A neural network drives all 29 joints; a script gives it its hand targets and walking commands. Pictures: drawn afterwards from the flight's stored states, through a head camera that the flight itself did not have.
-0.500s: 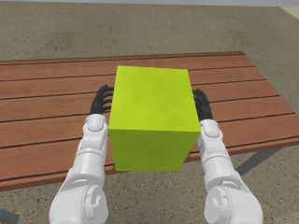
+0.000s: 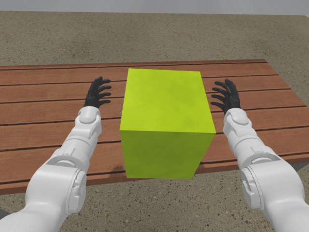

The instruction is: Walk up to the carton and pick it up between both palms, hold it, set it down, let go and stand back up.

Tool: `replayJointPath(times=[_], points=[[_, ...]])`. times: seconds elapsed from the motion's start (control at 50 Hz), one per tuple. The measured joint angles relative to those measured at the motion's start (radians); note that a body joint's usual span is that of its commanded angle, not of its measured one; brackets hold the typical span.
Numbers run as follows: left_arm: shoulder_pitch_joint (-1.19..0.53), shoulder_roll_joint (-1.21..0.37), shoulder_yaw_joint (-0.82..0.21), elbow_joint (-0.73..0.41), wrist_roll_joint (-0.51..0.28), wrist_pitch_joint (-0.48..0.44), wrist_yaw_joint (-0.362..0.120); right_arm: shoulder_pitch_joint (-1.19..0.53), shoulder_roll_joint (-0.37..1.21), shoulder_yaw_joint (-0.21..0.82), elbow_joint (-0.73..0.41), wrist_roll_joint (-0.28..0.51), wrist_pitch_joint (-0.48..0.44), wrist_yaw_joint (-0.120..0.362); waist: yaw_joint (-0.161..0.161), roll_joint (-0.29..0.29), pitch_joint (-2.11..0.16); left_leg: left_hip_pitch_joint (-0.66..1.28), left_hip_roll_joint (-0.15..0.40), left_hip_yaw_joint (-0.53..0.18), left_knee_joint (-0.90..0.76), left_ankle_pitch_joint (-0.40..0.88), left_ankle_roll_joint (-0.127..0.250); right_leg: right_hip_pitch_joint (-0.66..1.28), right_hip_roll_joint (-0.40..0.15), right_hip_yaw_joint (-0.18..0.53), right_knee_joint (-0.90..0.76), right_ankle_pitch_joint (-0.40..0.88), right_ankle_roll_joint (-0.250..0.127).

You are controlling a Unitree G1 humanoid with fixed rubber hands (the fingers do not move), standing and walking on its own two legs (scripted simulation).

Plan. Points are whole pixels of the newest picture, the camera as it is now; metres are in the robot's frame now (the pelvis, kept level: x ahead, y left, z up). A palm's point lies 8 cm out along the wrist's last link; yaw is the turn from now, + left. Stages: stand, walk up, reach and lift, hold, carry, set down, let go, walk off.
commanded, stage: set down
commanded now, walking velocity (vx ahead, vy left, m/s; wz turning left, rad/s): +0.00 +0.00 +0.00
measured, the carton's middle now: (161, 126) +0.41 +0.00 +0.03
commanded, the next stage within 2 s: none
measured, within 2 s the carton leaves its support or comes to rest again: neither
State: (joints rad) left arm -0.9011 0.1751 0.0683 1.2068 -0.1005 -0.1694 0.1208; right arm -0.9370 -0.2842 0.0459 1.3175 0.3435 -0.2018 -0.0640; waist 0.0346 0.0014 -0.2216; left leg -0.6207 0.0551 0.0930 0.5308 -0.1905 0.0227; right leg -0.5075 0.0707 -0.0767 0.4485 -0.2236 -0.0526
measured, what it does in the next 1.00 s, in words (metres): stands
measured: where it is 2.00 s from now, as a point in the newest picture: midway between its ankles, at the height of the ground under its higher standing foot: outside the picture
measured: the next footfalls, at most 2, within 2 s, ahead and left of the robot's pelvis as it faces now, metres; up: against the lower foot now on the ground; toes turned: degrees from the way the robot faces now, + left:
none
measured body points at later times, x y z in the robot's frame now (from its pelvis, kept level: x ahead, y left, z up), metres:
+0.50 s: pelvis -0.02 -0.01 +0.01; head -0.02 +0.00 +0.46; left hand +0.44 +0.18 +0.21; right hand +0.44 -0.20 +0.19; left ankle +0.03 +0.10 -0.73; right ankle -0.02 -0.08 -0.73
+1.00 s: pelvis +0.00 -0.01 +0.02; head -0.01 +0.01 +0.47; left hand +0.38 +0.20 +0.15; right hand +0.39 -0.20 +0.15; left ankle +0.03 +0.10 -0.73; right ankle -0.02 -0.08 -0.73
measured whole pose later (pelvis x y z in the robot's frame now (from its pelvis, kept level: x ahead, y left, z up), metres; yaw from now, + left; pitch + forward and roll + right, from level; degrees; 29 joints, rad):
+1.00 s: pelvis +0.00 -0.01 +0.02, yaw +1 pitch +0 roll +0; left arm -0.55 0.22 0.14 0.37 -0.09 0.48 0.05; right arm -0.61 -0.29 0.04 0.64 0.39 0.24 -0.08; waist -0.02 -0.04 -0.05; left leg -0.21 0.02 0.10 0.31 -0.11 0.02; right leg -0.13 0.05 -0.06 0.30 -0.18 -0.05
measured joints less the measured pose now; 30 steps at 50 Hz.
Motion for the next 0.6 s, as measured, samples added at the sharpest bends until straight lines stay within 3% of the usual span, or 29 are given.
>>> replayJointPath(times=[0.18, 0.26, 0.36, 0.48, 0.6], points=[[-0.102, 0.043, -0.055, -0.018, -0.062, 0.119, -0.022, -0.063, -0.052, 0.057, -0.054, 0.084, 0.149, 0.041, -0.019, -0.032, -0.002, 0.025, -0.005, 0.007, -0.056, 0.048, 0.000, 0.001, -0.003, 0.004, -0.007, 0.022, -0.009], [-0.089, 0.056, -0.032, -0.147, -0.049, 0.211, -0.021, -0.054, -0.044, 0.052, -0.148, 0.092, 0.206, 0.026, -0.028, -0.026, 0.011, 0.073, -0.008, 0.006, -0.094, 0.069, -0.005, 0.044, -0.004, 0.004, -0.037, 0.039, -0.013], [-0.120, 0.078, -0.015, -0.172, -0.049, 0.349, -0.036, -0.064, -0.047, 0.040, -0.168, 0.075, 0.313, -0.012, -0.026, -0.021, 0.060, 0.165, -0.016, 0.009, -0.143, 0.090, -0.003, 0.128, -0.008, 0.007, -0.068, 0.050, -0.012], [-0.161, 0.109, -0.039, -0.193, -0.099, 0.435, -0.015, -0.083, -0.043, 0.002, -0.247, 0.045, 0.409, -0.028, -0.025, -0.022, 0.053, 0.175, -0.016, 0.010, -0.149, 0.094, -0.003, 0.136, -0.007, 0.008, -0.070, 0.052, -0.016], [-0.168, 0.116, -0.016, -0.251, -0.081, 0.511, -0.020, -0.125, -0.042, 0.011, -0.255, 0.067, 0.462, -0.042, -0.031, -0.031, 0.074, 0.218, -0.016, 0.005, -0.159, 0.091, -0.006, 0.186, -0.006, 0.005, -0.092, 0.054, -0.015]])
